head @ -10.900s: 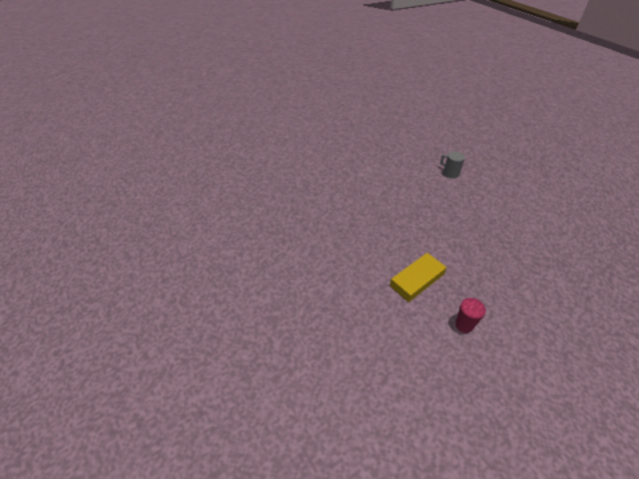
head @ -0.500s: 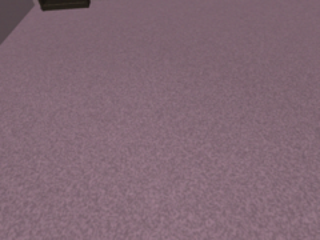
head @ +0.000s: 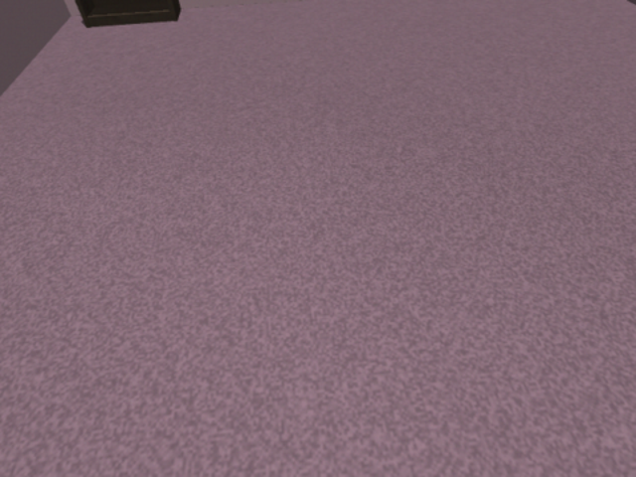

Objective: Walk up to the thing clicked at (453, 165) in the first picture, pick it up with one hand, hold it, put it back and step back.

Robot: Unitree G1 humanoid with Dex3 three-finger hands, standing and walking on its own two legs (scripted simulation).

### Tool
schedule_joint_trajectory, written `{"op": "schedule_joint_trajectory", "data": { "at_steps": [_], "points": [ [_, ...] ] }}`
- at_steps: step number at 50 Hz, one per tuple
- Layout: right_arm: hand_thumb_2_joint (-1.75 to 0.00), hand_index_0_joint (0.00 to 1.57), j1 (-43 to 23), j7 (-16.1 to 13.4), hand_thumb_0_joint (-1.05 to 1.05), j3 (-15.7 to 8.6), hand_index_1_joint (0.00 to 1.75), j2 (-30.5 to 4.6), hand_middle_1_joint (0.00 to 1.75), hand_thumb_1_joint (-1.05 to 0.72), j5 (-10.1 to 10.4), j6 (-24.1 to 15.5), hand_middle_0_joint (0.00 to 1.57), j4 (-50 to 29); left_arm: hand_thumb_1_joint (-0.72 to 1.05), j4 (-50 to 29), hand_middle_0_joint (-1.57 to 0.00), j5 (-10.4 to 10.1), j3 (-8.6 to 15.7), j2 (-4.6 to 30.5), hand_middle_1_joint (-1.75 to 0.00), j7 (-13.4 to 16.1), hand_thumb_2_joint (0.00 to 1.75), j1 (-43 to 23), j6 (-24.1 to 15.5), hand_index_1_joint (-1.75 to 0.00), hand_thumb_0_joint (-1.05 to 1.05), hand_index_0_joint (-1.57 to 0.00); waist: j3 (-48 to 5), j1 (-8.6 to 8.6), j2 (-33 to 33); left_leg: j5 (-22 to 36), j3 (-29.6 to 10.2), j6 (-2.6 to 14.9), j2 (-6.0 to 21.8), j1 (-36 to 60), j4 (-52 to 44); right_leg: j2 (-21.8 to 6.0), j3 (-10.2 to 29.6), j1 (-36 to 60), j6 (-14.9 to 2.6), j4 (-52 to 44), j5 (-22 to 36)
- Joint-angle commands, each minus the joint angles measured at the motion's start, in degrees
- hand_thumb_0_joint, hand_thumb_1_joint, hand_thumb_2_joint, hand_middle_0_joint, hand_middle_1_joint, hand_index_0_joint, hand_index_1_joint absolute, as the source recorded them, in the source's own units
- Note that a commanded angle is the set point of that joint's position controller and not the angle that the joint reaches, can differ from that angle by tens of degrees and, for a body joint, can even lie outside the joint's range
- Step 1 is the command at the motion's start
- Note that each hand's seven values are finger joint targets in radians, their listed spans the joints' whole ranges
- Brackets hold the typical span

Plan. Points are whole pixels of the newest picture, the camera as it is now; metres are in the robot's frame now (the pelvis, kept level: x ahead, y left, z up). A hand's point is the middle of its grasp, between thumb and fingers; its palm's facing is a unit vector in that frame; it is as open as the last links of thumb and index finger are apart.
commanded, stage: stand
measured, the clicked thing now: out of the picture +0.22 -1.21 -0.73
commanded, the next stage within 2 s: walk up in 1.04 s
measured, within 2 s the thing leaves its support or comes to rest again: neither
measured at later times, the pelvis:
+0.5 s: pelvis +0.00 +0.00 +0.00, yaw +0 degrees
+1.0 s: pelvis +0.01 +0.01 +0.00, yaw +0 degrees
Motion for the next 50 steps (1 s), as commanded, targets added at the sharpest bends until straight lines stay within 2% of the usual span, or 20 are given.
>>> {"op": "schedule_joint_trajectory", "data": {
  "at_steps": [1,6,10,11,13,17,18,21,26,30,31,36,39,40,44,45,46,50],
  "points": [
    [-0.9,0.2,-1.09,-0.49,0.0,-2.29,0.3,-12.16,0.3,-0.9,-0.27,-1.21,0.2,-3.04,0.9,-3.1,-0.2,0.32,2.43,13.03,-0.3,0.82,0.9,-2.42,-1.29,-0.3,0.0,-0.2,-3.53,-0.14,-1.07,4.36,-2.37,3.71,4.54,-5.71,-3.54,-6.76,6.45,4.72,-1.19,-3.47,3.82],
    [-0.9,0.2,-0.82,-0.38,0.0,-2.33,0.3,-12.04,0.3,-0.9,-0.31,-1.28,0.2,-3.29,0.9,-3.11,-0.2,0.31,2.49,13.0,-0.3,0.78,0.9,-2.27,-1.43,-0.3,0.0,-0.2,-3.72,0.0,-1.62,4.39,-2.54,3.52,4.44,-6.18,-3.59,-6.65,6.4,5.49,-1.08,-3.29,3.52],
    [-0.9,0.2,-0.36,-0.19,0.0,-2.42,0.3,-11.79,0.3,-0.9,-0.35,-1.09,0.2,-3.2,0.9,-3.3,-0.2,0.26,2.58,13.52,-0.3,0.78,0.9,-2.47,-1.44,-0.3,0.0,-0.2,-2.29,0.0,-2.04,1.75,-2.35,3.67,3.86,-6.96,-3.06,-6.54,7.13,3.77,-0.88,-5.2,-2.77],
    [-0.9,0.2,-0.07,-0.26,0.0,-2.42,0.3,-11.85,0.3,-0.9,-0.46,-1.09,0.2,-3.25,0.9,-3.42,-0.2,0.39,2.63,13.35,-0.3,0.78,0.9,-2.94,-1.4,-0.3,0.0,-0.2,-2.69,-0.36,-1.81,2.29,-2.36,3.88,4.24,-7.04,-3.01,-6.87,7.3,4.19,-1.19,-4.51,-0.9],
    [-0.9,0.2,-0.41,-0.26,0.0,-2.41,0.3,-12.14,0.3,-0.9,-0.41,-1.23,0.2,-3.21,0.9,-3.3,-0.2,0.28,2.53,12.96,-0.3,0.71,0.9,-1.73,-1.41,-0.3,0.0,-0.2,-3.03,0.24,-0.27,2.84,-2.72,3.79,4.21,-7.12,-3.49,-6.59,6.69,4.86,-1.09,-3.78,1.35],
    [-0.9,0.2,-0.07,-0.33,0.0,-2.33,0.3,-11.68,0.3,-0.9,-0.42,-1.2,0.2,-3.43,0.9,-3.4,-0.2,0.26,2.67,13.31,-0.3,0.74,0.9,-2.12,-1.39,-0.3,0.0,-0.2,-3.77,-0.03,-1.45,3.3,-2.62,3.75,4.2,-6.51,-3.1,-6.69,6.68,4.71,-1.2,-3.5,1.17],
    [-0.9,0.2,-0.56,-0.35,0.0,-2.43,0.3,-12.08,0.3,-0.9,-0.32,-1.22,0.2,-3.29,0.9,-3.37,-0.2,0.27,2.52,12.89,-0.3,0.74,0.9,-1.99,-1.46,-0.3,0.0,-0.2,-3.19,0.21,-0.72,4.02,-2.85,3.75,4.27,-6.57,-2.93,-6.53,6.59,4.81,-1.03,-3.42,2.86],
    [-0.9,0.2,0.03,-0.34,0.0,-2.42,0.3,-12.17,0.3,-0.9,-0.39,-1.28,0.2,-3.34,0.9,-3.44,-0.2,0.26,2.5,12.92,-0.3,0.69,0.9,-1.72,-1.37,-0.3,0.0,-0.2,-3.54,0.13,-0.83,3.5,-2.79,3.57,4.23,-6.98,-3.42,-6.29,6.32,5.12,-1.04,-3.22,1.24],
    [-0.9,0.2,0.06,-0.54,0.0,-2.41,0.3,-12.08,0.3,-0.9,-0.36,-1.41,0.2,-3.45,0.9,-3.53,-0.2,0.32,2.38,12.97,-0.3,0.83,0.9,-1.67,-1.46,-0.3,0.0,-0.2,-5.37,-0.11,-0.98,8.81,-2.84,3.43,4.76,-5.74,-2.89,-6.84,5.9,6.87,-1.24,-1.5,9.03],
    [-0.9,0.2,-0.05,-0.59,0.0,-2.3,0.3,-12.01,0.3,-0.9,-0.24,-1.35,0.2,-3.35,0.9,-3.38,-0.2,0.2,2.27,12.76,-0.3,0.94,0.9,-1.73,-1.53,-0.3,0.0,-0.2,-5.25,-0.12,-1.05,10.15,-2.62,3.5,4.76,-5.3,-2.63,-6.94,5.71,7.17,-1.07,-1.61,11.15],
    [-0.9,0.2,-0.14,-0.57,0.0,-2.31,0.3,-12.02,0.3,-0.9,-0.29,-1.3,0.2,-3.33,0.9,-3.3,-0.2,0.15,2.31,12.98,-0.3,0.96,0.9,-1.77,-1.5,-0.3,0.0,-0.2,-4.85,0.01,-1.17,8.75,-2.53,3.36,4.46,-5.62,-2.93,-6.67,5.54,6.85,-0.98,-1.95,9.15],
    [-0.9,0.2,-0.21,-0.74,0.0,-2.29,0.3,-12.1,0.3,-0.9,-0.34,-1.33,0.2,-3.44,0.9,-3.32,-0.2,0.23,2.2,12.59,-0.3,1.05,0.9,-1.8,-1.42,-0.3,0.0,-0.2,-4.81,-0.15,-0.62,11.63,-2.53,3.41,4.9,-5.04,-2.66,-7.17,5.52,7.21,-1.05,-1.36,12.72],
    [-0.9,0.2,-0.29,-0.7,0.0,-2.3,0.3,-11.94,0.3,-0.9,-0.36,-1.4,0.2,-3.52,0.9,-3.27,-0.2,0.17,2.28,12.68,-0.3,1.01,0.9,-1.87,-1.29,-0.3,0.0,-0.2,-4.93,-0.08,-0.7,10.7,-2.71,3.22,4.88,-5.14,-3.5,-6.74,4.97,7.27,-0.96,-1.37,10.27],
    [-0.9,0.2,-1.23,-0.68,0.0,-2.39,0.3,-12.24,0.3,-0.9,-0.24,-1.35,0.2,-3.73,0.9,-3.28,-0.2,0.2,2.18,12.35,-0.3,1.02,0.9,-1.97,-1.38,-0.3,0.0,-0.2,-4.22,0.14,-0.34,11.27,-2.7,3.4,4.9,-4.99,-3.11,-6.81,5.14,6.93,-0.98,-1.62,11.25],
    [-0.9,0.2,-0.73,-0.59,0.0,-2.43,0.3,-12.21,0.3,-0.9,-0.3,-1.26,0.2,-3.74,0.9,-3.34,-0.2,0.33,2.29,12.54,-0.3,0.92,0.9,-2.11,-1.36,-0.3,0.0,-0.2,-3.38,-0.05,-0.31,6.7,-2.46,3.5,4.46,-5.86,-3.71,-6.57,5.45,6.06,-0.83,-2.96,6.34],
    [-0.9,0.2,-0.82,-0.57,0.0,-2.48,0.3,-11.97,0.3,-0.9,-0.32,-1.28,0.2,-3.72,0.9,-3.45,-0.2,0.27,2.44,13.11,-0.3,0.94,0.9,-2.12,-1.36,-0.3,0.0,-0.2,-3.42,0.06,-1.03,7.42,-2.76,3.57,4.65,-5.43,-3.81,-6.62,5.57,6.02,-0.97,-2.76,6.13],
    [-0.9,0.2,-1.1,-0.6,0.0,-2.49,0.3,-12.22,0.3,-0.9,-0.41,-1.32,0.2,-3.93,0.9,-3.57,-0.2,0.36,2.33,12.56,-0.3,0.92,0.9,-2.18,-1.42,-0.3,0.0,-0.2,-4.03,-0.12,-0.5,8.55,-2.5,3.7,4.66,-5.25,-3.23,-6.92,5.66,6.38,-1.06,-2.57,8.43],
    [-0.9,0.2,-1.12,-0.56,0.0,-2.43,0.3,-12.09,0.3,-0.9,-0.25,-1.41,0.2,-3.96,0.9,-3.59,-0.2,0.24,2.25,12.39,-0.3,0.95,0.9,-1.9,-1.44,-0.3,0.0,-0.2,-4.56,-0.01,-0.19,9.5,-2.5,3.44,4.58,-4.8,-3.41,-6.85,5.49,6.72,-0.99,-2.41,10.11]
  ]
}}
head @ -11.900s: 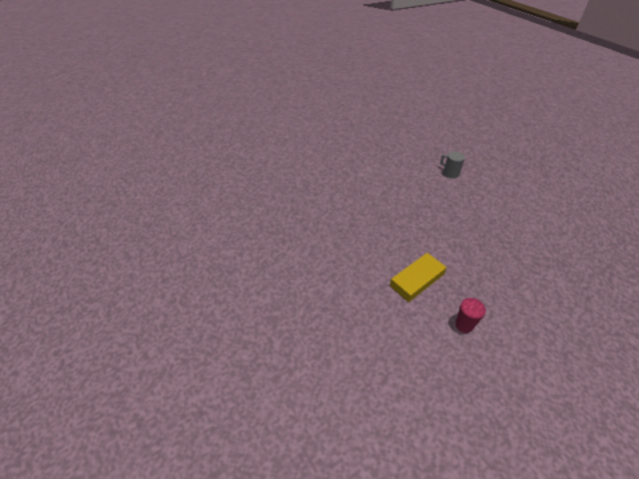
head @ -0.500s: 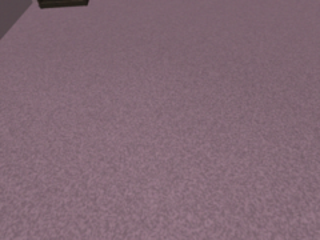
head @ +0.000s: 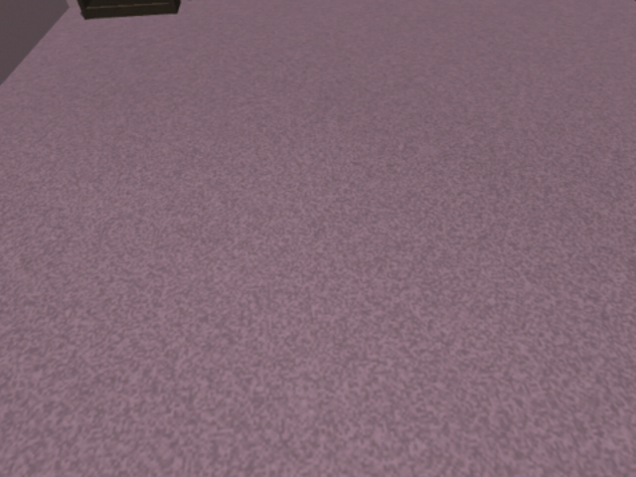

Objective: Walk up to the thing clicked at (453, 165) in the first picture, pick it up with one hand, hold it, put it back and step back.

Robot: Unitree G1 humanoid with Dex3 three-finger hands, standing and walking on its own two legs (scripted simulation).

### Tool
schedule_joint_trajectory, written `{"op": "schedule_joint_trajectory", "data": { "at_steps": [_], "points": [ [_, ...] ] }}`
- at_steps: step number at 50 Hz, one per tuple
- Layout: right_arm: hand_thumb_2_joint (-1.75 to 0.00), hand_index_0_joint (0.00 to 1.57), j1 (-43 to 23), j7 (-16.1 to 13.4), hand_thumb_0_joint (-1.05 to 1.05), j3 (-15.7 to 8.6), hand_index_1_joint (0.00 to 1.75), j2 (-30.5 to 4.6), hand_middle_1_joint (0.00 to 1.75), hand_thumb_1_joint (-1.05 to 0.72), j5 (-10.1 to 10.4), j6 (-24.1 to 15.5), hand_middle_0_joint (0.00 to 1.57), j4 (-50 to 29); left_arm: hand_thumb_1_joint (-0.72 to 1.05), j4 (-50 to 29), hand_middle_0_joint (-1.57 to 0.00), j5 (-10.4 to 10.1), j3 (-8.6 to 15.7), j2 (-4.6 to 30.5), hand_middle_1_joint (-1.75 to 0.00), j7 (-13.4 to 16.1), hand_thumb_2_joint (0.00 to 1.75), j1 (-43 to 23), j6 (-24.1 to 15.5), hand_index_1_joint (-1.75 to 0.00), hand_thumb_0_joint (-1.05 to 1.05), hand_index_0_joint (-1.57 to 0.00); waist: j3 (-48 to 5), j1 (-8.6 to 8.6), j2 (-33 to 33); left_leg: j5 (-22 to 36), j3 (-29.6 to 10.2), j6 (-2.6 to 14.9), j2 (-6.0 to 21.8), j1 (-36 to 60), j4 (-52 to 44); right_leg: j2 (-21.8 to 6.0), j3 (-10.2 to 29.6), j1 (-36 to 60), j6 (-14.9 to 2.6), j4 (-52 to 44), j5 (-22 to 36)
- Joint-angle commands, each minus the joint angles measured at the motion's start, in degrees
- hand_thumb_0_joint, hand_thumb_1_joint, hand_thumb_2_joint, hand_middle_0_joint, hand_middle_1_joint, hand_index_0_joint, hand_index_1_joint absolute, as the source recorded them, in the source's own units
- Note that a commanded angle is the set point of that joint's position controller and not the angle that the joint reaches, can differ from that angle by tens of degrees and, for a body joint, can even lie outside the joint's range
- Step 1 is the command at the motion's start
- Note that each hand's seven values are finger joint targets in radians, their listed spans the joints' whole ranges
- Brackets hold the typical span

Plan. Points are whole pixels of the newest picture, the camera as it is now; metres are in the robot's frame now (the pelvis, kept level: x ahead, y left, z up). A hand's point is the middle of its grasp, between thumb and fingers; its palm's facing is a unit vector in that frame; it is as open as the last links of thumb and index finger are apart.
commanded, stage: stand
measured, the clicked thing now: out of the picture +0.20 -1.22 -0.73
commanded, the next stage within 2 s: walk up in 0.04 s
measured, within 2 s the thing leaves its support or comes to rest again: neither
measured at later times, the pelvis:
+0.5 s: pelvis +0.10 +0.04 +0.00, yaw -1 degrees
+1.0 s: pelvis +0.35 -0.01 -0.01, yaw -4 degrees
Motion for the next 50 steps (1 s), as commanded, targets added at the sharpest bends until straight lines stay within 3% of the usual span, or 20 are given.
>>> {"op": "schedule_joint_trajectory", "data": {
  "at_steps": [1,2,3,5,7,10,13,14,15,16,20,24,32,35,36,37,38,39,43,50],
  "points": [
    [-0.9,0.2,-1.24,-0.45,0.0,-2.39,0.3,-12.28,0.3,-0.9,-0.14,-1.41,0.2,-2.96,0.9,-3.15,-0.2,0.13,2.16,12.53,-0.3,0.82,0.9,-1.85,-1.52,-0.3,0.0,-0.2,-5.04,-0.07,-0.39,10.78,-2.69,2.86,5.19,-4.51,-3.37,-6.36,5.28,6.53,-1.7,-1.82,10.53],
    [-0.9,0.2,1.55,0.87,0.0,-5.82,0.3,-16.93,0.3,-0.9,-1.21,-2.63,0.2,-6.39,0.9,-6.53,-0.2,1.28,6.04,17.97,-0.3,-1.0,0.9,1.29,-2.3,-0.3,0.0,-0.2,-10.49,0.51,-2.31,-17.1,-2.39,7.42,2.98,-4.82,2.77,-3.6,5.48,7.44,-3.98,1.7,-21.58],
    [-0.9,0.2,1.0,1.48,0.0,-6.2,0.3,-17.33,0.3,-0.9,-1.72,-2.77,0.2,-6.36,0.9,-6.24,-0.2,1.9,6.45,17.99,-0.3,-1.67,0.9,1.98,-2.31,-0.3,0.0,-0.2,-6.81,1.37,-0.66,-26.05,-3.09,8.49,3.28,-10.99,4.51,-5.5,8.09,4.58,-4.96,2.42,-30.88],
    [-0.9,0.2,-3.02,2.25,0.0,-5.72,0.3,-14.91,0.3,-0.9,-1.84,-2.61,0.2,-8.9,0.9,-7.05,-0.2,2.03,7.22,18.53,-0.3,-2.42,0.9,3.36,-2.4,-0.3,0.0,-0.2,0.06,3.42,-4.83,-22.62,0.99,6.77,0.29,-23.61,11.41,-10.21,16.38,5.2,-7.39,-3.46,-37.22],
    [-0.9,0.2,-5.48,2.34,0.0,-5.93,0.3,-13.24,0.3,-0.9,-2.16,-3.07,0.2,-10.66,0.9,-7.48,-0.2,2.16,8.38,20.82,-0.3,-2.25,0.9,6.75,-2.99,-0.3,0.0,-0.2,3.41,6.28,-10.7,-14.65,2.36,4.72,0.97,-33.63,25.16,-20.65,28.12,9.94,-14.8,-12.2,-32.78],
    [-0.9,0.2,-3.37,3.34,0.0,-6.69,0.3,-13.93,0.3,-0.9,-1.71,-4.31,0.2,-11.07,0.9,-9.46,-0.2,2.69,8.29,19.9,-0.3,-2.58,0.9,8.23,-2.94,-0.3,0.0,-0.2,0.13,5.05,-9.14,-17.62,-0.41,5.22,2.66,-27.44,20.03,-16.88,22.87,8.63,-14.86,-10.39,-26.93],
    [-0.9,0.2,19.75,3.25,0.0,-9.47,0.3,-15.47,0.3,-0.9,-1.55,-4.71,0.2,-4.55,0.9,-15.24,-0.2,1.92,7.19,17.18,-0.3,-3.21,0.9,-8.29,-1.62,-0.3,0.0,-0.2,-3.52,-9.83,-5.42,-4.35,2.91,5.55,0.34,10.17,6.59,-6.5,6.53,-22.59,-5.96,5.11,-31.9],
    [-0.9,0.2,27.31,2.28,0.0,-11.47,0.3,-20.16,0.3,-0.9,-2.47,-4.61,0.2,-2.5,0.9,-16.97,-0.2,1.69,5.66,11.52,-0.3,-3.14,0.9,-9.95,-1.32,-0.3,0.0,-0.2,-3.21,-14.32,12.13,-14.74,-10.39,5.11,7.11,18.18,-3.1,3.55,-0.64,-36.63,-3.12,25.84,-32.6],
    [-0.9,0.2,22.23,1.3,0.0,-11.76,0.3,-23.56,0.3,-0.9,-2.97,-4.68,0.2,-5.47,0.9,-18.5,-0.2,1.2,5.11,10.25,-0.3,-2.47,0.9,-10.36,-1.01,-0.3,0.0,-0.2,1.33,-12.4,14.99,-27.79,-30.13,4.94,17.74,10.59,-12.04,8.53,6.33,-43.2,-1.98,39.89,-26.58],
    [-0.9,0.2,13.6,0.96,0.0,-11.36,0.3,-24.41,0.3,-0.9,-2.2,-4.83,0.2,-8.65,0.9,-17.66,-0.2,1.19,5.54,13.55,-0.3,-2.12,0.9,-6.85,-1.04,-0.3,0.0,-0.2,3.57,-7.89,7.17,-32.98,-34.14,7.93,21.63,1.59,-14.86,3.73,14.18,-38.8,-2.85,41.59,-18.7],
    [-0.9,0.2,1.29,1.36,0.0,-8.82,0.3,-17.85,0.3,-0.9,-1.39,-5.57,0.2,-13.21,0.9,-10.38,-0.2,0.51,6.49,16.86,-0.3,-3.49,0.9,8.71,-1.27,-0.3,0.0,-0.2,2.58,1.9,7.53,-19.96,-11.87,10.43,13.21,0.01,-10.87,-1.35,9.47,-27.9,-1.09,37.26,-7.32],
    [-0.9,0.2,7.55,1.82,0.0,-8.52,0.3,-17.64,0.3,-0.9,-0.83,-6.29,0.2,-12.75,0.9,-13.47,-0.2,0.58,5.73,15.79,-0.3,-4.61,0.9,1.41,-1.92,-0.3,0.0,-0.2,7.8,-2.4,6.25,-12.22,-6.01,12.56,12.97,-1.49,-13.18,-2.8,7.61,-27.85,0.86,26.52,-3.42],
    [-0.9,0.2,11.22,1.72,0.0,-8.48,0.3,-18.7,0.3,-0.9,-0.48,-5.17,0.2,-14.56,0.9,-16.14,-0.2,0.8,5.14,13.3,-0.3,-4.98,0.9,-3.49,-2.71,-0.3,0.0,-0.2,3.6,-3.13,6.63,14.34,2.68,11.58,11.59,0.97,-2.08,-1.79,-1.42,-14.0,-2.58,11.73,0.85],
    [-0.9,0.2,12.51,1.23,0.0,-7.55,0.3,-17.04,0.3,-0.9,-0.38,-4.48,0.2,-16.14,0.9,-12.9,-0.2,0.57,6.85,16.08,-0.3,-3.72,0.9,9.57,-3.2,-0.3,0.0,-0.2,-6.2,3.66,-2.05,29.0,7.38,8.77,7.03,-2.53,22.31,2.83,-5.35,7.5,-4.84,7.93,0.25],
    [-0.9,0.2,15.15,1.21,0.0,-6.52,0.3,-14.57,0.3,-0.9,-0.08,-4.52,0.2,-16.71,0.9,-11.31,-0.2,0.8,8.49,19.81,-0.3,-2.87,0.9,18.02,-3.67,-0.3,0.0,-0.2,-11.64,6.95,-9.78,17.38,7.7,7.25,3.77,-12.78,36.79,-2.2,3.22,20.37,-5.84,7.3,-6.36],
    [-0.9,0.2,17.59,1.38,0.0,-5.63,0.3,-12.05,0.3,-0.9,1.22,-4.61,0.2,-18.45,0.9,-11.74,-0.2,0.43,9.97,25.64,-0.3,-2.25,0.9,22.3,-3.9,-0.3,0.0,-0.2,-16.44,7.29,-21.44,-9.65,8.05,4.57,-5.77,-28.75,51.59,-19.73,35.54,31.88,-14.04,0.21,-8.24],
    [-0.9,0.2,14.56,0.72,0.0,-6.55,0.3,-16.98,0.3,-0.9,1.0,-4.26,0.2,-17.55,0.9,-12.93,-0.2,-0.48,9.89,25.62,-0.3,-1.97,0.9,19.55,-4.02,-0.3,0.0,-0.2,-14.36,7.6,-16.05,-16.65,1.28,4.72,-2.36,-33.32,53.77,-23.32,43.4,29.96,-18.51,-1.91,-7.36],
    [-0.9,0.2,10.66,0.58,0.0,-7.01,0.3,-18.2,0.3,-0.9,0.49,-4.48,0.2,-17.41,0.9,-14.04,-0.2,-1.13,9.52,23.78,-0.3,-1.65,0.9,16.82,-3.85,-0.3,0.0,-0.2,-10.07,7.26,-10.34,-14.96,-0.87,4.68,-0.06,-32.74,56.59,-23.03,39.57,22.33,-19.63,-2.87,-4.28],
    [-0.9,0.2,12.41,1.89,0.0,-6.12,0.3,-13.35,0.3,-0.9,1.18,-3.95,0.2,-16.73,0.9,-16.22,-0.2,-1.1,6.9,16.82,-0.3,-0.76,0.9,9.87,-4.74,-0.3,0.0,-0.2,-0.54,0.96,-7.57,-4.17,-2.63,5.45,2.48,-25.01,48.21,-11.73,12.88,1.12,-12.3,-2.52,11.22],
    [-0.9,0.2,6.29,4.52,0.0,-7.28,0.3,-12.74,0.3,-0.9,-0.47,-3.86,0.2,-19.15,0.9,-20.89,-0.2,0.47,6.94,18.75,-0.3,-1.5,0.9,6.53,-6.45,-0.3,0.0,-0.2,3.33,0.97,-9.22,3.37,1.4,1.78,5.34,-22.21,22.81,-11.97,6.36,-7.42,-13.45,-6.93,-5.15]
  ]
}}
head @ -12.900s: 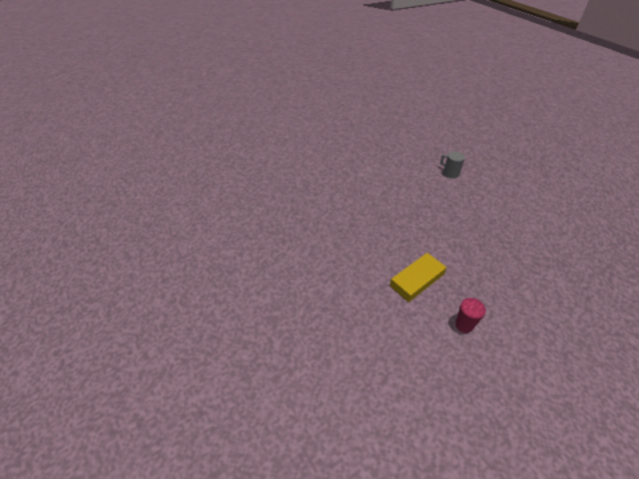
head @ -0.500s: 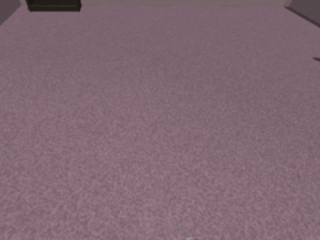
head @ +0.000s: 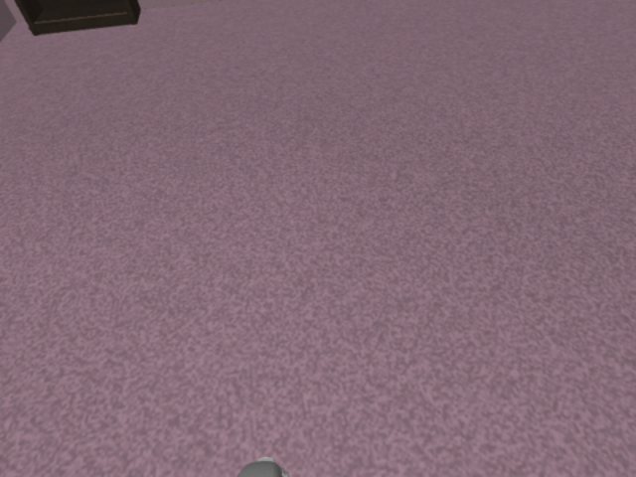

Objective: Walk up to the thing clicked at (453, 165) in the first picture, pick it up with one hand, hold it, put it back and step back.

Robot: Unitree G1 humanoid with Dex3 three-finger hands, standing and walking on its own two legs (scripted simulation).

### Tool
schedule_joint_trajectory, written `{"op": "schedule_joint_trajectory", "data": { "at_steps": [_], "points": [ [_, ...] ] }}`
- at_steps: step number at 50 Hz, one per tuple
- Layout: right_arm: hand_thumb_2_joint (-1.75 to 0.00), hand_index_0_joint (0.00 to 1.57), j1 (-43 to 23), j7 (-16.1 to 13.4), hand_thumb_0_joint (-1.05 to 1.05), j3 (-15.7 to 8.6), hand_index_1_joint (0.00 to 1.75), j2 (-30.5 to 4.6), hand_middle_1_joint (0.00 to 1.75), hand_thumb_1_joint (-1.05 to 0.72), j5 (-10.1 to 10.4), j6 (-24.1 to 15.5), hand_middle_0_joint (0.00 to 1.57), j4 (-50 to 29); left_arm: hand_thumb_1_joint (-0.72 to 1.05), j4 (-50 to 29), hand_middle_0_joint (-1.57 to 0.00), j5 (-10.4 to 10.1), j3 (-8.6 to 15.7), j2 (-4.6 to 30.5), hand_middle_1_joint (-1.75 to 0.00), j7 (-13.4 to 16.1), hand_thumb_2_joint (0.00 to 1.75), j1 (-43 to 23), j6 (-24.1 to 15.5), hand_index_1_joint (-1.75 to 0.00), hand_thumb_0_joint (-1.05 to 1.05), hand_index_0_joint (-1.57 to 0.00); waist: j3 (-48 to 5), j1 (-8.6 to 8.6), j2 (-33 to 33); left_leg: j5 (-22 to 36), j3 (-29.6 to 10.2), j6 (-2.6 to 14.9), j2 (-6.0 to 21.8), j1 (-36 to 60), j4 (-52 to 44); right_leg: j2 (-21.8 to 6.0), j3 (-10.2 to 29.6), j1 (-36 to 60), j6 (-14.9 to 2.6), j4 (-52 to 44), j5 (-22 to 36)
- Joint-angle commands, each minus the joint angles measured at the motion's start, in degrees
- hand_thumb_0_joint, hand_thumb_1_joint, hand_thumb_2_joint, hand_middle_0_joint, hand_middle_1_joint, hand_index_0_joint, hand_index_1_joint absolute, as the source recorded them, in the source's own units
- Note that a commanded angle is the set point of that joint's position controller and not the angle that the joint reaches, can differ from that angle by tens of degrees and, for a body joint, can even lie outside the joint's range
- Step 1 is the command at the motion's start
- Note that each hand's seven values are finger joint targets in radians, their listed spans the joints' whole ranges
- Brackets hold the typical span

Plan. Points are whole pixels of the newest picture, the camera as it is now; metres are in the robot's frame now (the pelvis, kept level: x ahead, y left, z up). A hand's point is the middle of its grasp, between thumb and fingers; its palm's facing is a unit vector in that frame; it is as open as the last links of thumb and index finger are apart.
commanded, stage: walk up
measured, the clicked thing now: out of the picture -0.06 -1.22 -0.72
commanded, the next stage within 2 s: none
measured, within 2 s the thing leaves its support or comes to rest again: neither
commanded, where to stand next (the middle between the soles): +0.70 +0.01 m, yaw +2 degrees
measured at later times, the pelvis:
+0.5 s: pelvis +0.23 +0.03 +0.00, yaw -1 degrees
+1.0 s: pelvis +0.43 +0.01 +0.01, yaw -9 degrees
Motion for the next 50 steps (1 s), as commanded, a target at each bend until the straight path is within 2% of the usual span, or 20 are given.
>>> {"op": "schedule_joint_trajectory", "data": {
  "at_steps": [1,6,7,8,9,10,13,17,22,28,29,30,31,32,36,39,41,43,46,50],
  "points": [
    [-0.9,0.2,-0.53,1.09,0.0,-3.4,0.3,-9.36,0.3,-0.9,-0.98,-1.67,0.2,-3.98,0.9,-6.41,-0.2,0.83,4.95,17.65,-0.3,0.71,0.9,-3.21,-2.42,-0.3,0.0,-0.2,-0.16,0.32,-11.99,6.75,1.44,-1.43,1.91,7.62,-13.71,-13.89,7.16,-10.43,-10.89,-11.43,1.42],
    [-0.9,0.2,11.41,0.25,0.0,-5.53,0.3,-12.57,0.3,-0.9,-1.79,-2.81,0.2,0.27,0.9,-6.45,-0.2,1.05,4.06,15.63,-0.3,0.51,0.9,-2.61,-1.72,-0.3,0.0,-0.2,-8.22,-6.61,-0.68,4.62,6.7,1.66,-4.03,29.23,-19.24,-9.61,3.57,-14.45,-7.01,10.58,8.26],
    [-0.9,0.2,17.17,-0.49,0.0,-6.55,0.3,-15.51,0.3,-0.9,-2.66,-3.25,0.2,1.32,0.9,-6.15,-0.2,0.64,2.96,12.33,-0.3,0.64,0.9,0.93,-1.38,-0.3,0.0,-0.2,-10.86,-9.25,9.93,-5.3,-1.55,4.28,0.62,35.31,-25.43,-5.18,0.16,-19.71,-4.92,28.58,8.16],
    [-0.9,0.2,16.56,-1.23,0.0,-6.92,0.3,-19.15,0.3,-0.9,-2.97,-3.7,0.2,-0.22,0.9,-6.3,-0.2,-0.09,1.91,8.15,-0.3,0.75,0.9,4.57,-1.09,-0.3,0.0,-0.2,-9.56,-7.08,19.32,-12.68,-26.91,8.41,13.77,38.9,-32.72,3.6,1.85,-32.73,-1.69,41.73,-14.05],
    [-0.9,0.2,13.22,-1.16,0.0,-6.87,0.3,-20.19,0.3,-0.9,-0.95,-3.7,0.2,-1.93,0.9,-5.54,-0.2,-0.37,3.35,14.72,-0.3,1.74,0.9,4.75,-0.5,-0.3,0.0,-0.2,-10.61,-6.11,10.89,-16.5,-39.91,14.38,19.94,37.8,-38.52,1.77,6.78,-34.05,-2.54,46.04,-15.33],
    [-0.9,0.2,10.34,-1.42,0.0,-6.83,0.3,-19.98,0.3,-0.9,-0.23,-3.55,0.2,-2.29,0.9,-4.76,-0.2,0.31,3.15,16.45,-0.3,2.23,0.9,2.21,-0.45,-0.3,0.0,-0.2,-6.1,-5.14,7.9,-15.22,-40.15,16.21,21.3,32.4,-39.36,-0.85,9.01,-34.92,-2.54,48.21,-13.87],
    [-0.9,0.2,6.03,-2.22,0.0,-3.82,0.3,-14.04,0.3,-0.9,0.01,-4.0,0.2,-3.69,0.9,-2.78,-0.2,-0.84,3.2,15.37,-0.3,1.43,0.9,3.07,-0.45,-0.3,0.0,-0.2,-2.78,-1.84,2.1,14.77,-12.99,10.8,12.57,22.96,-35.17,-3.96,10.15,-27.36,-1.54,41.8,-5.29],
    [-0.9,0.2,5.66,-2.23,0.0,-3.44,0.3,-14.0,0.3,-0.9,0.1,-4.29,0.2,-4.11,0.9,-3.31,-0.2,-0.68,2.8,13.25,-0.3,-0.29,0.9,3.5,0.72,-0.3,0.0,-0.2,-3.32,-1.07,7.12,19.01,-2.94,9.98,8.47,22.43,-35.66,-4.75,4.86,-23.45,0.81,29.09,0.22],
    [-0.9,0.2,7.71,-1.94,0.0,-3.56,0.3,-14.73,0.3,-0.9,-0.09,-4.06,0.2,-4.54,0.9,-6.02,-0.2,0.43,3.19,11.61,-0.3,-1.47,0.9,-4.34,0.65,-0.3,0.0,-0.2,-1.87,-2.98,5.87,19.88,0.52,11.01,8.28,21.6,-35.01,-5.18,1.17,-19.72,0.88,14.01,6.04],
    [-0.9,0.2,3.75,-2.09,0.0,-2.63,0.3,-13.21,0.3,-0.9,-0.18,-2.81,0.2,-6.51,0.9,-1.88,-0.2,0.65,5.28,14.25,-0.3,-0.79,0.9,5.1,-0.18,-0.3,0.0,-0.2,-6.23,3.54,-2.72,8.66,1.83,7.46,5.97,11.51,-18.14,-2.09,-0.16,3.73,-1.08,5.38,6.46],
    [-0.9,0.2,7.66,-2.04,0.0,-1.48,0.3,-9.72,0.3,-0.9,-0.13,-2.78,0.2,-6.43,0.9,-0.8,-0.2,0.91,6.41,16.88,-0.3,0.0,0.9,9.91,-0.94,-0.3,0.0,-0.2,-10.2,5.21,-12.95,6.73,5.03,5.63,1.61,7.72,-2.98,-4.65,4.86,11.24,-2.14,-0.15,-1.34],
    [-0.9,0.2,10.43,-1.85,0.0,-0.13,0.3,-6.29,0.3,-0.9,-0.01,-2.66,0.2,-7.04,0.9,-1.44,-0.2,1.13,7.67,21.69,-0.3,0.75,0.9,12.29,-1.42,-0.3,0.0,-0.2,-10.95,5.08,-23.54,-13.27,6.24,2.72,-5.71,-3.6,9.7,-18.31,27.58,16.36,-5.95,-6.54,-9.63],
    [-0.9,0.2,9.4,-2.25,0.0,-1.34,0.3,-11.37,0.3,-0.9,0.09,-2.03,0.2,-5.91,0.9,-2.14,-0.2,0.43,7.24,22.63,-0.3,0.81,0.9,10.33,-1.43,-0.3,0.0,-0.2,-8.38,4.99,-16.77,-15.48,2.29,1.68,-6.24,-8.99,15.25,-24.72,40.48,14.66,-11.9,-11.95,-12.79],
    [-0.9,0.2,7.06,-2.7,0.0,-1.97,0.3,-13.98,0.3,-0.9,-0.4,-1.8,0.2,-5.18,0.9,-2.95,-0.2,-0.11,7.09,22.57,-0.3,0.95,0.9,8.15,-1.2,-0.3,0.0,-0.2,-5.62,4.76,-14.12,-14.92,-0.83,1.55,-3.63,-9.15,17.23,-26.3,42.96,8.95,-15.4,-12.65,-12.67],
    [-0.9,0.2,8.26,-1.81,0.0,-1.66,0.3,-10.96,0.3,-0.9,0.72,-1.3,0.2,-2.12,0.9,-4.02,-0.2,-0.44,5.14,16.39,-0.3,1.57,0.9,2.68,-1.71,-0.3,0.0,-0.2,-0.76,0.22,-10.6,-4.59,-4.34,1.59,-1.65,-2.54,10.43,-15.62,16.93,-1.97,-8.32,-10.3,8.38],
    [-0.9,0.2,8.59,-0.84,0.0,-2.12,0.3,-10.2,0.3,-0.9,0.07,-0.49,0.2,-1.91,0.9,-5.15,-0.2,0.01,4.68,15.59,-0.3,1.5,0.9,2.1,-2.23,-0.3,0.0,-0.2,-0.5,-0.42,-11.08,0.49,-2.68,0.15,-2.86,-0.28,6.4,-13.13,10.03,-5.77,-9.45,-12.6,6.31],
    [-0.9,0.2,-3.11,0.88,0.0,-2.11,0.3,-9.69,0.3,-0.9,-0.57,0.15,0.2,-6.21,0.9,-4.48,-0.2,-0.6,3.77,13.66,-0.3,1.41,0.9,5.54,-0.72,-0.3,0.0,-0.2,-1.15,1.13,-7.29,0.76,-0.73,-1.05,-3.26,-3.0,2.67,-11.69,24.34,-4.41,-8.4,-16.12,0.18],
    [-0.9,0.2,-8.23,1.35,0.0,-2.23,0.3,-10.15,0.3,-0.9,-0.63,0.84,0.2,-7.81,0.9,-4.41,-0.2,-0.14,3.74,15.06,-0.3,1.82,0.9,7.52,-0.77,-0.3,0.0,-0.2,-0.44,1.85,-6.06,1.82,-3.23,-1.76,-1.63,-6.79,0.41,-14.32,28.43,-1.35,-8.2,-18.79,-6.29],
    [-0.9,0.2,-5.51,1.97,0.0,-2.11,0.3,-10.6,0.3,-0.9,-0.35,1.54,0.2,-6.69,0.9,-5.57,-0.2,0.47,4.45,17.09,-0.3,2.18,0.9,2.99,-1.17,-0.3,0.0,-0.2,-3.08,-1.45,-8.95,3.27,-3.55,-3.01,-1.06,-10.09,-4.09,-12.69,25.05,5.58,-10.22,-17.76,-11.63],
    [-0.9,0.2,-11.84,2.24,0.0,-1.9,0.3,-10.04,0.3,-0.9,-0.6,1.22,0.2,-8.77,0.9,-4.37,-0.2,0.72,3.79,15.65,-0.3,2.47,0.9,8.57,-0.9,-0.3,0.0,-0.2,-1.39,1.73,-9.51,0.06,-3.04,-2.87,-2.36,-3.11,-12.77,-10.18,23.28,1.53,-10.03,-12.98,-2.34]
  ]
}}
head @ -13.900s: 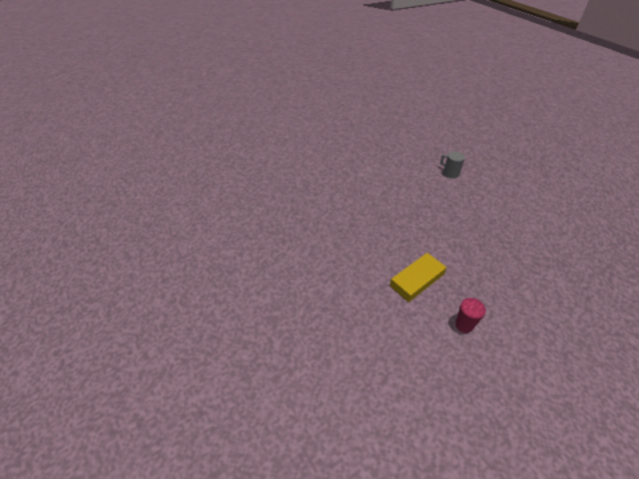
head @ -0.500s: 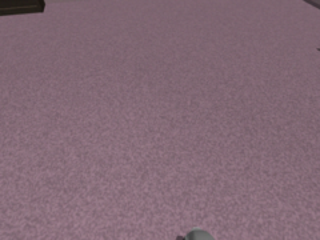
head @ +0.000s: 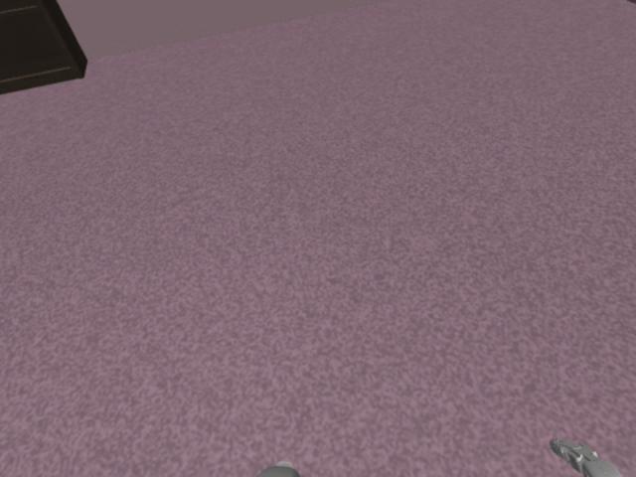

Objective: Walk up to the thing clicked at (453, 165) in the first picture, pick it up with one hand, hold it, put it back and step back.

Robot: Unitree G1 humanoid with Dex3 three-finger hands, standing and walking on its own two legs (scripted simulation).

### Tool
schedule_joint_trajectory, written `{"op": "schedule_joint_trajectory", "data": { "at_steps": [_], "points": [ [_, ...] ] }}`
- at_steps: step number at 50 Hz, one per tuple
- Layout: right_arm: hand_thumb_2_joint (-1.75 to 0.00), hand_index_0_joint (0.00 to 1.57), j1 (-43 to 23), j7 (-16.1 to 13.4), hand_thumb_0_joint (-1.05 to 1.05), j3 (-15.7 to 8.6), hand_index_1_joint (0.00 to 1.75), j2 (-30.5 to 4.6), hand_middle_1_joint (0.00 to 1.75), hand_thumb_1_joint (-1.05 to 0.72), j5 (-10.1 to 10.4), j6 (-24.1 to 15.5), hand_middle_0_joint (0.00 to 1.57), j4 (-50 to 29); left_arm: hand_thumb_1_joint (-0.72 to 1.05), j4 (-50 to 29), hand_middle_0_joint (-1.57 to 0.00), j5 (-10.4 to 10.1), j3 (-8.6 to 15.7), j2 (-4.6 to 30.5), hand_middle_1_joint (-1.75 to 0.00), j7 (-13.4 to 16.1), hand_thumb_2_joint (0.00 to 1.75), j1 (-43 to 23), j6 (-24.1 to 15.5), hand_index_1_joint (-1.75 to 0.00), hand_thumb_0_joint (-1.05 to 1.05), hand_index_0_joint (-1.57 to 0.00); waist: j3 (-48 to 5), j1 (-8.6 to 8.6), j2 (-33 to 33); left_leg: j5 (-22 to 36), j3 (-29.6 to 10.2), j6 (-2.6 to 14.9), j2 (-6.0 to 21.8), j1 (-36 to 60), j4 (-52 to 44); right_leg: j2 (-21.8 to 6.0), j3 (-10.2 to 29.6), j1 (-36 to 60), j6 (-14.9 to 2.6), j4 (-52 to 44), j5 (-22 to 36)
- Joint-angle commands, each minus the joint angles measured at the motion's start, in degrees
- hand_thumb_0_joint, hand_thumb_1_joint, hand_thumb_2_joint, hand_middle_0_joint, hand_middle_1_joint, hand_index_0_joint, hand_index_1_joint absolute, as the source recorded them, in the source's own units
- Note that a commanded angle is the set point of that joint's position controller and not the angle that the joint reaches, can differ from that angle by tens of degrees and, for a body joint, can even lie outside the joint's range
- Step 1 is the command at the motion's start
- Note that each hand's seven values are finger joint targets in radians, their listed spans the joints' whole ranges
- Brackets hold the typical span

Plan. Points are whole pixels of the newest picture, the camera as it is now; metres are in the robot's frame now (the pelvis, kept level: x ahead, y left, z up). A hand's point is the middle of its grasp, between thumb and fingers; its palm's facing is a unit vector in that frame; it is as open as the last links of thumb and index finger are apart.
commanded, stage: walk up
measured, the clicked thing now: out of the picture -0.29 -1.30 -0.73
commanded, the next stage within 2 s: none
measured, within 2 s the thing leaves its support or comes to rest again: neither
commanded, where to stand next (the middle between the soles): +0.28 +0.04 m, yaw -122 degrees
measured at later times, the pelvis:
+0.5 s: pelvis +0.21 +0.09 -0.01, yaw -22 degrees
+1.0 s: pelvis +0.28 +0.19 -0.02, yaw -51 degrees
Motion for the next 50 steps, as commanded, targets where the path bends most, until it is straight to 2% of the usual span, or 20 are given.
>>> {"op": "schedule_joint_trajectory", "data": {
  "at_steps": [1,5,7,8,13,20,25,27,28,29,30,31,34,36,40,42,44,45,46,50],
  "points": [
    [-0.9,0.2,-6.67,0.2,0.0,-2.41,0.3,-8.16,0.3,-0.9,-0.34,-1.92,0.2,-6.73,0.9,-6.3,-0.2,0.35,5.16,17.85,-0.3,1.72,0.9,-3.0,-2.66,-0.3,0.0,-0.2,1.37,-1.33,-12.76,-2.73,-0.41,0.06,-0.95,-1.1,-7.8,-12.45,16.95,-0.75,-9.85,-5.29,-0.91],
    [-0.9,0.2,5.82,-1.4,0.0,-4.22,0.3,-10.58,0.3,-0.9,-0.47,-3.19,0.2,-3.35,0.9,-8.89,-0.2,-0.02,4.77,17.9,-0.3,2.4,0.9,-8.09,-1.94,-0.3,0.0,-0.2,-4.45,-9.38,-7.96,0.72,-1.82,3.31,-2.59,29.63,-24.31,-8.21,11.97,-16.14,-4.91,12.81,7.15],
    [-0.9,0.2,11.6,-3.04,0.0,-6.41,0.3,-16.71,0.3,-0.9,-1.86,-3.19,0.2,-3.52,0.9,-9.57,-0.2,-0.26,2.21,9.54,-0.3,3.16,0.9,-3.62,-1.58,-0.3,0.0,-0.2,-10.55,-9.81,12.76,-13.65,-27.31,7.65,19.19,44.81,-30.22,3.17,2.54,-35.85,-0.04,38.89,-20.15],
    [-0.9,0.2,6.37,-2.96,0.0,-6.39,0.3,-17.07,0.3,-0.9,-0.88,-2.75,0.2,-5.2,0.9,-7.69,-0.2,-0.07,2.86,14.05,-0.3,4.01,0.9,-1.07,-0.83,-0.3,0.0,-0.2,-7.35,-7.9,8.05,-26.2,-32.01,11.75,23.82,35.65,-35.1,-0.93,0.05,-34.92,-0.07,42.29,-18.79],
    [-0.9,0.2,0.57,-2.37,0.0,-3.89,0.3,-8.99,0.3,-0.9,0.18,-2.75,0.2,-6.42,0.9,-4.1,-0.2,-1.02,4.0,16.5,-0.3,1.97,0.9,-3.1,-0.35,-0.3,0.0,-0.2,-0.24,-5.26,5.93,-5.82,-4.47,8.66,10.32,25.35,-33.25,-7.14,-0.5,-28.61,1.27,39.18,-4.36],
    [-0.9,0.2,0.7,-2.07,0.0,-3.23,0.3,-7.99,0.3,-0.9,-0.45,-2.08,0.2,-8.75,0.9,-7.54,-0.2,-0.81,2.98,12.97,-0.3,1.67,0.9,-13.13,1.25,-0.3,0.0,-0.2,4.91,-6.9,3.16,18.78,7.86,9.01,11.75,22.55,-31.24,-8.31,-7.3,-28.98,2.59,29.97,3.77],
    [-0.9,0.2,-1.63,-2.18,0.0,-3.9,0.3,-6.95,0.3,-0.9,0.2,-0.48,0.2,-10.72,0.9,-6.95,-0.2,-0.59,3.93,12.87,-0.3,2.45,0.9,-8.52,1.05,-0.3,0.0,-0.2,-2.36,-3.94,-2.06,32.17,15.05,5.66,7.2,20.04,-9.68,-1.47,-14.03,-9.28,1.08,15.77,16.69],
    [-0.9,0.2,-4.65,-2.39,0.0,-4.23,0.3,-7.08,0.3,-0.9,0.9,0.11,0.2,-11.66,0.9,-5.62,-0.2,-0.2,5.51,15.55,-0.3,3.55,0.9,2.47,0.8,-0.3,0.0,-0.2,-9.33,3.35,-6.56,28.5,16.46,3.26,3.9,11.49,10.11,-0.84,-10.95,9.37,-2.11,9.12,22.99],
    [-0.9,0.2,-2.31,-2.33,0.0,-3.18,0.3,-4.58,0.3,-0.9,1.36,0.38,0.2,-10.97,0.9,-6.25,-0.2,-0.12,6.06,17.08,-0.3,4.17,0.9,4.35,0.51,-0.3,0.0,-0.2,-10.4,5.24,-12.58,-1.7,14.05,1.82,-1.86,1.47,21.71,-7.3,-0.12,17.46,-6.64,4.66,30.46],
    [-0.9,0.2,3.03,-2.38,0.0,-2.35,0.3,-2.95,0.3,-0.9,1.34,1.06,0.2,-10.67,0.9,-8.89,-0.2,0.31,6.56,19.85,-0.3,4.67,0.9,2.44,0.94,-0.3,0.0,-0.2,-12.72,2.58,-20.49,-24.74,11.83,-0.08,-7.57,-8.62,35.31,-21.17,21.39,20.39,-14.35,7.41,46.34],
    [-0.9,0.2,5.82,-2.97,0.0,-3.49,0.3,-7.19,0.3,-0.9,1.07,1.9,0.2,-10.65,0.9,-12.82,-0.2,-0.21,5.95,18.91,-0.3,5.19,0.9,-3.24,1.34,-0.3,0.0,-0.2,-15.36,-0.21,-15.85,-25.35,-0.59,-1.6,-3.93,-9.6,42.16,-26.38,34.48,17.41,-20.72,6.56,45.8],
    [-0.9,0.2,6.3,-3.45,0.0,-4.15,0.3,-8.98,0.3,-0.9,0.82,2.39,0.2,-10.01,0.9,-15.08,-0.2,-0.94,6.33,19.98,-0.3,5.92,0.9,-9.34,1.87,-0.3,0.0,-0.2,-16.2,-1.98,-13.97,-24.28,-3.83,-0.86,-1.06,-7.9,40.32,-27.79,38.73,12.71,-20.53,2.94,26.41],
    [-0.9,0.2,1.18,-3.38,0.0,-3.89,0.3,-7.67,0.3,-0.9,1.5,2.37,0.2,-8.6,0.9,-17.08,-0.2,0.37,5.11,15.63,-0.3,6.01,0.9,-16.03,2.93,-0.3,0.0,-0.2,-11.56,-5.16,-7.44,-15.18,-0.11,-0.2,-0.55,2.33,26.6,-12.85,18.03,-4.42,-10.36,3.73,21.59],
    [-0.9,0.2,3.59,-4.04,0.0,-3.28,0.3,-6.5,0.3,-0.9,1.38,2.73,0.2,-8.01,0.9,-19.0,-0.2,1.79,5.39,15.6,-0.3,4.63,0.9,-19.17,3.44,-0.3,0.0,-0.2,-9.42,-5.86,-10.54,-12.52,3.0,-0.34,-1.79,6.4,17.36,-7.07,11.01,-10.72,-8.86,6.71,25.1],
    [-0.9,0.2,5.91,-6.5,0.0,-3.46,0.3,-5.83,0.3,-0.9,1.67,1.91,0.2,-6.34,0.9,-23.0,-0.2,3.92,6.56,15.42,-0.3,1.84,0.9,-18.97,5.17,-0.3,0.0,-0.2,-9.86,-4.16,-14.49,-9.77,5.91,0.19,-6.0,11.0,-5.39,-3.21,12.06,-11.59,-9.04,9.75,33.31],
    [-0.9,0.2,14.21,-7.46,0.0,-4.24,0.3,-6.56,0.3,-0.9,0.57,0.99,0.2,-3.89,0.9,-25.06,-0.2,3.57,6.77,14.48,-0.3,1.19,0.9,-22.73,5.71,-0.3,0.0,-0.2,-10.67,-8.5,-11.89,1.72,3.4,0.85,-4.64,22.58,-20.57,-0.37,13.21,-21.49,-5.71,15.83,13.95],
    [-0.9,0.2,6.42,-8.31,0.0,-6.74,0.3,-16.5,0.3,-0.9,-1.29,0.61,0.2,-7.32,0.9,-23.54,-0.2,3.99,6.43,9.62,-0.3,0.96,0.9,-15.92,6.45,-0.3,0.0,-0.2,-7.94,-5.31,9.99,-1.72,-25.15,9.75,23.91,18.37,-29.67,6.77,7.61,-32.0,1.87,37.43,-18.13],
    [-0.9,0.2,-2.08,-7.84,0.0,-7.44,0.3,-18.95,0.3,-0.9,-0.53,0.95,0.2,-9.58,0.9,-20.98,-0.2,4.38,8.07,15.85,-0.3,1.04,0.9,-14.21,7.21,-0.3,0.0,-0.2,-5.99,-5.54,9.98,-9.77,-27.68,18.58,31.51,8.51,-35.66,2.03,4.31,-28.06,3.59,46.55,-18.48],
    [-0.9,0.2,-8.15,-7.96,0.0,-7.77,0.3,-19.01,0.3,-0.9,-1.08,0.6,0.2,-10.78,0.9,-19.97,-0.2,4.33,8.79,17.42,-0.3,0.17,0.9,-12.77,7.54,-0.3,0.0,-0.2,-2.95,-3.22,10.77,-11.78,-27.07,21.58,32.55,5.07,-37.07,-0.92,4.01,-27.42,4.4,52.7,-15.54],
    [-0.9,0.2,-1.63,-9.56,0.0,-6.05,0.3,-10.55,0.3,-0.9,-1.35,-1.57,0.2,-6.79,0.9,-18.38,-0.2,2.77,9.55,14.98,-0.3,-3.61,0.9,-14.54,7.12,-0.3,0.0,-0.2,-3.58,-1.67,1.55,-2.42,0.31,7.14,11.58,13.46,-26.21,-1.88,4.65,-27.82,3.14,50.28,-0.53]
  ]
}}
